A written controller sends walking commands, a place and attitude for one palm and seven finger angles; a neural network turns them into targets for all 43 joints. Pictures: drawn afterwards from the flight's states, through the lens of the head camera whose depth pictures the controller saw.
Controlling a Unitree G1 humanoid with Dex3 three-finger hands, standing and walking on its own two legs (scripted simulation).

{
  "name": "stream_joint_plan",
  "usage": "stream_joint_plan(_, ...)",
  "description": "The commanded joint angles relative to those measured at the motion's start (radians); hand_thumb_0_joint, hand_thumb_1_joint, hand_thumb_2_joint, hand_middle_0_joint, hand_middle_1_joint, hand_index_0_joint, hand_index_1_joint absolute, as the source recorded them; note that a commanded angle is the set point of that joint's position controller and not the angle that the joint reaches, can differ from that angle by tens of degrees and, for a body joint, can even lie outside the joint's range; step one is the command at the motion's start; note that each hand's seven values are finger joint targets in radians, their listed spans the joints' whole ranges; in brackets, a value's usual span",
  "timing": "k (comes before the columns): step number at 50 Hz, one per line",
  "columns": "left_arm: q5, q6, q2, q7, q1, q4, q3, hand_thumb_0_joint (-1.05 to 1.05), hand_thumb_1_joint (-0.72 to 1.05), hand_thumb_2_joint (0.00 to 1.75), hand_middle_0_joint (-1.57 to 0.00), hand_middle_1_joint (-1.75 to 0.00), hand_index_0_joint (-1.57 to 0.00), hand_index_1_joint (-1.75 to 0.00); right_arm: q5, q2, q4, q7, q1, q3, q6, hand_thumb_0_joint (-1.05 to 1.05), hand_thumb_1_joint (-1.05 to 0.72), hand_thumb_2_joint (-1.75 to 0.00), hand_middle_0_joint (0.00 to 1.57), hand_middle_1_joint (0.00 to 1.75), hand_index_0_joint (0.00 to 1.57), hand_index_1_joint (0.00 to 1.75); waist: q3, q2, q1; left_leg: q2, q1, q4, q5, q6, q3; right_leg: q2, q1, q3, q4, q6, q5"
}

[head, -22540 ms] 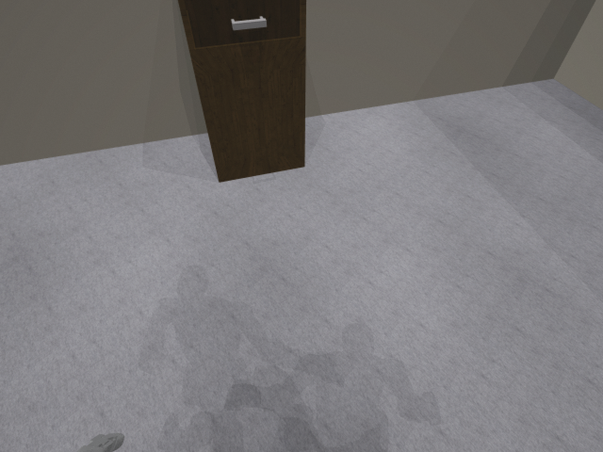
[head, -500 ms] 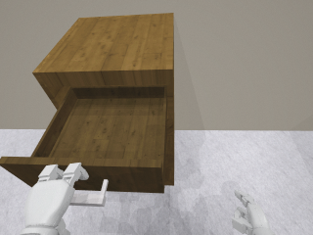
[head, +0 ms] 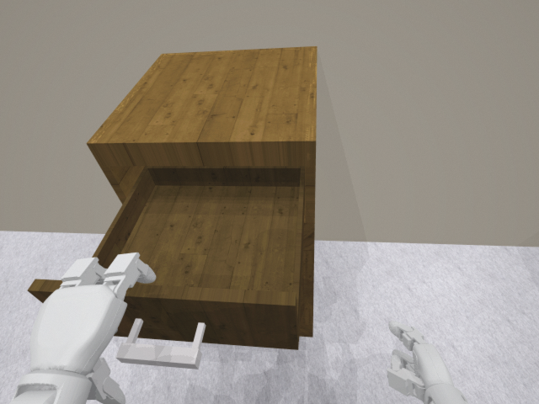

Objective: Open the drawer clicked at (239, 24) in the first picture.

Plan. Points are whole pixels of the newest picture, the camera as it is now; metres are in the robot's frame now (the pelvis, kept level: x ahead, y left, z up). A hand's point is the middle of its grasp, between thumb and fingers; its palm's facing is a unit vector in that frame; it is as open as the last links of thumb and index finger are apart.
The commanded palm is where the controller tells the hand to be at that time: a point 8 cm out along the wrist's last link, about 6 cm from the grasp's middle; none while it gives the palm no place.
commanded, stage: lift the hand off the handle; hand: left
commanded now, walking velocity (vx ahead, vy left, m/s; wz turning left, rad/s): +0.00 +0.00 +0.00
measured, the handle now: (164, 341) +0.20 +0.21 -0.02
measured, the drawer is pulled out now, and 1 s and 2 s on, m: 0.29 0.29 0.29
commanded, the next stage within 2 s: draw the hand back to the body in 0.24 s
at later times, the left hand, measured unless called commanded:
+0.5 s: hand (95, 331) +0.16 +0.23 +0.13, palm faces +0.07 -0.12 -0.99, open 13.8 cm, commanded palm +0.13 +0.23 +0.18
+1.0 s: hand (82, 326) +0.16 +0.24 +0.13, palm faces +0.14 -0.43 -0.89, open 13.8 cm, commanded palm +0.12 +0.26 +0.18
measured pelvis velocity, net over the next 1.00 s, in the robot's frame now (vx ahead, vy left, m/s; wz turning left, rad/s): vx -0.01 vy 0.01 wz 0.01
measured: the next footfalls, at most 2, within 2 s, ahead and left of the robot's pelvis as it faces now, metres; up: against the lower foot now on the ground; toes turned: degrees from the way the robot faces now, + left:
none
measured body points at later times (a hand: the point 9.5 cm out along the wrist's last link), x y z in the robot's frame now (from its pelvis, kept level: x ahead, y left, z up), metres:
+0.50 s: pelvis +0.00 +0.00 +0.01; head -0.01 -0.04 +0.45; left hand +0.15 +0.23 +0.18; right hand +0.22 -0.20 -0.08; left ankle -0.02 +0.11 -0.73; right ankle -0.02 -0.12 -0.73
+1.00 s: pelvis -0.01 +0.01 +0.01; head -0.01 -0.03 +0.46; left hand +0.14 +0.26 +0.18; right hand +0.21 -0.20 -0.08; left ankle -0.02 +0.11 -0.73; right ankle -0.02 -0.12 -0.73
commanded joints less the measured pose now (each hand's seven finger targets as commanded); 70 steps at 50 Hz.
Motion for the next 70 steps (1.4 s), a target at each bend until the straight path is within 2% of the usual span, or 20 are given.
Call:
stream_joint_plan(1,-0.013,-0.001,0.158,-0.001,-0.061,-0.234,0.126,0.0,-0.5,0.3,-0.3,-1.2,-0.3,-1.2,0.003,-0.087,-0.189,-0.011,-0.154,-0.038,-0.046,0.0,-0.9,-0.9,0.2,0.3,0.2,0.3,-0.091,-0.057,-0.005,0.029,0.097,-0.091,0.329,0.011,-0.013,-0.021,0.047,-0.017,-0.117,-0.015,0.273)
stream_joint_plan(7,-0.029,0.002,0.225,-0.033,-0.089,-0.276,0.19,0.0,-0.5,0.3,-0.3,-1.2,-0.3,-1.2,0.007,-0.097,-0.195,-0.014,-0.162,-0.029,-0.04,0.0,-0.9,-0.9,0.2,0.3,0.2,0.3,-0.068,-0.068,-0.003,0.034,0.114,-0.113,0.344,0.006,-0.02,-0.028,0.072,-0.01,-0.144,-0.013,0.292)
stream_joint_plan(9,-0.041,0.008,0.163,-0.051,-0.056,-0.236,0.152,0.0,-0.5,0.3,-0.3,-1.2,-0.3,-1.2,0.008,-0.086,-0.179,-0.005,-0.158,-0.03,-0.042,0.0,-0.9,-0.9,0.2,0.3,0.2,0.3,-0.043,-0.049,-0.006,0.033,0.107,-0.12,0.342,0.006,-0.019,-0.02,0.069,-0.025,-0.145,-0.018,0.272)
stream_joint_plan(10,-0.054,0.008,0.171,-0.057,-0.037,-0.23,0.16,0.0,-0.5,0.3,-0.3,-1.2,-0.3,-1.2,0.015,-0.093,-0.188,-0.004,-0.161,-0.032,-0.04,0.0,-0.9,-0.9,0.2,0.3,0.2,0.3,-0.035,-0.088,-0.009,0.036,0.106,-0.125,0.339,0.005,-0.02,-0.021,0.07,-0.023,-0.149,-0.012,0.28)
stream_joint_plan(16,-0.055,-0.009,0.184,-0.058,-0.031,-0.253,0.168,0.0,-0.5,0.3,-0.3,-1.2,-0.3,-1.2,0.007,-0.101,-0.192,-0.008,-0.155,-0.037,-0.038,0.0,-0.9,-0.9,0.2,0.3,0.2,0.3,-0.061,-0.077,-0.003,0.029,0.109,-0.122,0.314,0.009,-0.011,-0.018,0.073,-0.017,-0.162,-0.012,0.265)
stream_joint_plan(23,-0.059,-0.029,0.235,-0.024,-0.022,-0.271,0.251,0.0,-0.5,0.3,-0.3,-1.2,-0.3,-1.2,0.013,-0.104,-0.192,-0.018,-0.181,-0.034,-0.05,0.0,-0.9,-0.9,0.2,0.3,0.2,0.3,-0.076,-0.047,0.002,0.028,0.118,-0.107,0.32,0.002,-0.023,-0.022,0.078,0.019,-0.161,-0.022,0.297)
stream_joint_plan(30,-0.086,-0.04,0.251,-0.045,-0.033,-0.219,0.262,0.0,-0.5,0.3,-0.3,-1.2,-0.3,-1.2,0.009,-0.108,-0.177,-0.03,-0.158,-0.041,-0.047,0.0,-0.9,-0.9,0.2,0.3,0.2,0.3,-0.038,-0.088,-0.01,0.025,0.102,-0.12,0.278,0.008,-0.018,-0.031,0.061,-0.007,-0.173,-0.01,0.242)
stream_joint_plan(34,-0.097,-0.056,0.241,-0.055,-0.04,-0.233,0.248,0.0,-0.5,0.3,-0.3,-1.2,-0.3,-1.2,0.008,-0.106,-0.178,-0.036,-0.151,-0.038,-0.052,0.0,-0.9,-0.9,0.2,0.3,0.2,0.3,-0.048,-0.038,-0.01,0.023,0.109,-0.118,0.27,0.01,-0.015,-0.029,0.05,-0.016,-0.177,-0.01,0.213)
stream_joint_plan(43,-0.102,-0.065,0.284,-0.038,-0.029,-0.191,0.327,0.0,-0.5,0.3,-0.3,-1.2,-0.3,-1.2,0.015,-0.108,-0.168,-0.041,-0.178,-0.045,-0.058,0.0,-0.9,-0.9,0.2,0.3,0.2,0.3,-0.027,-0.057,-0.005,0.026,0.099,-0.127,0.26,0.001,-0.031,-0.02,0.049,0.004,-0.181,-0.019,0.197)
stream_joint_plan(47,-0.107,-0.069,0.281,-0.044,-0.029,-0.201,0.309,0.0,-0.5,0.3,-0.3,-1.2,-0.3,-1.2,0.008,-0.111,-0.173,-0.043,-0.145,-0.052,-0.055,0.0,-0.9,-0.9,0.2,0.3,0.2,0.3,-0.047,-0.062,-0.006,0.028,0.108,-0.126,0.291,0.005,-0.022,-0.031,0.048,-0.023,-0.171,-0.009,0.222)
stream_joint_plan(48,-0.809,-0.139,-0.093,-0.05,-0.13,-0.222,0.252,0.0,-0.47,0.32,-0.3,-1.18,-0.3,-1.18,0.024,-0.029,-0.189,-0.066,-0.092,-0.042,-0.145,0.0,-0.9,-0.9,0.2,0.3,0.2,0.3,0.016,-0.091,-0.102,0.043,0.205,-0.141,0.227,0.025,-0.042,-0.008,0.071,-0.044,-0.174,-0.025,0.167)
stream_joint_plan(49,-0.82,-0.163,-0.031,-0.031,0.001,-0.039,0.286,0.0,-0.43,0.33,-0.29,-1.15,-0.29,-1.15,0.016,-0.05,-0.132,-0.086,-0.06,-0.041,-0.186,0.0,-0.9,-0.9,0.2,0.3,0.2,0.3,0.046,-0.133,-0.089,0.061,0.187,-0.163,0.2,0.021,-0.045,-0.009,0.062,-0.058,-0.166,-0.023,0.122)
stream_joint_plan(50,-0.887,-0.182,-0.03,-0.03,0.004,-0.143,0.294,0.0,-0.4,0.34,-0.29,-1.13,-0.29,-1.13,0.013,-0.05,-0.136,-0.105,-0.072,-0.042,-0.196,0.0,-0.9,-0.9,0.2,0.3,0.2,0.3,0.04,-0.179,-0.073,0.057,0.17,-0.188,0.223,0.016,-0.054,-0.021,0.104,-0.065,-0.182,-0.016,0.148)
stream_joint_plan(51,-0.896,-0.21,0.024,-0.02,-0.069,-0.218,0.328,0.0,-0.36,0.36,-0.29,-1.11,-0.29,-1.11,0.009,-0.062,-0.132,-0.117,-0.075,-0.042,-0.219,0.0,-0.9,-0.9,0.2,0.3,0.2,0.3,-0.01,-0.172,-0.071,0.051,0.181,-0.19,0.233,0.017,-0.045,-0.028,0.133,-0.058,-0.186,-0.011,0.168)
stream_joint_plan(53,-0.905,-0.233,0.071,-0.002,-0.112,-0.272,0.368,0.0,-0.29,0.39,-0.29,-1.07,-0.29,-1.07,-0.003,-0.059,-0.104,-0.133,-0.09,-0.036,-0.266,0.0,-0.9,-0.9,0.2,0.3,0.2,0.3,-0.027,-0.041,-0.058,0.036,0.191,-0.187,0.242,0.014,-0.032,-0.035,0.149,-0.034,-0.198,-0.015,0.182)
stream_joint_plan(54,-0.904,-0.243,0.03,-0.002,-0.109,-0.277,0.334,0.0,-0.26,0.4,-0.28,-1.04,-0.28,-1.04,-0.007,-0.048,-0.099,-0.132,-0.062,-0.027,-0.284,0.0,-0.9,-0.9,0.2,0.3,0.2,0.3,-0.025,-0.002,-0.061,0.032,0.184,-0.193,0.258,0.008,-0.033,-0.039,0.151,-0.042,-0.197,-0.02,0.188)
stream_joint_plan(59,-0.923,-0.246,0.002,-0.015,-0.087,-0.202,0.344,0.0,-0.08,0.48,-0.27,-0.93,-0.27,-0.93,-0.007,-0.046,-0.065,-0.123,-0.076,-0.032,-0.305,0.0,-0.9,-0.9,0.2,0.3,0.2,0.3,0.059,-0.018,-0.057,0.035,0.152,-0.203,0.309,0.0,-0.03,-0.035,0.158,-0.047,-0.217,-0.026,0.251)
stream_joint_plan(61,-0.928,-0.251,0.005,-0.023,-0.088,-0.216,0.349,0.0,-0.01,0.51,-0.26,-0.88,-0.26,-0.88,-0.006,-0.047,-0.065,-0.117,-0.076,-0.036,-0.307,0.0,-0.9,-0.9,0.2,0.3,0.2,0.3,0.025,0.01,-0.053,0.037,0.165,-0.203,0.352,-0.005,-0.032,-0.037,0.179,-0.047,-0.205,-0.028,0.285)
stream_joint_plan(66,-0.942,-0.247,0.004,-0.038,-0.049,-0.176,0.373,0.0,0.17,0.58,-0.25,-0.77,-0.25,-0.77,-0.004,-0.05,-0.056,-0.109,-0.089,-0.049,-0.291,0.0,-0.9,-0.9,0.2,0.3,0.2,0.3,0.002,-0.066,-0.052,0.039,0.172,-0.196,0.395,-0.001,-0.027,-0.033,0.196,-0.049,-0.208,-0.021,0.348)
stream_joint_plan(70,-0.944,-0.244,0.013,-0.041,-0.06,-0.213,0.376,0.0,0.31,0.64,-0.24,-0.68,-0.24,-0.68,-0.001,-0.052,-0.059,-0.106,-0.084,-0.051,-0.281,0.0,-0.9,-0.9,0.2,0.3,0.2,0.3,-0.036,-0.023,-0.056,0.037,0.195,-0.193,0.449,-0.006,-0.028,-0.036,0.209,-0.047,-0.202,-0.02,0.384)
